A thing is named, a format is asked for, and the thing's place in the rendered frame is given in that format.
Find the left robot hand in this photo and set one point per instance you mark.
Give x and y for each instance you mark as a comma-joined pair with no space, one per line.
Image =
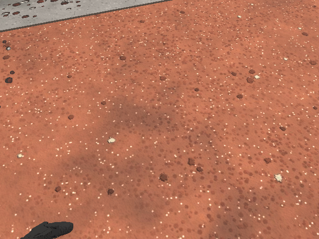
48,230

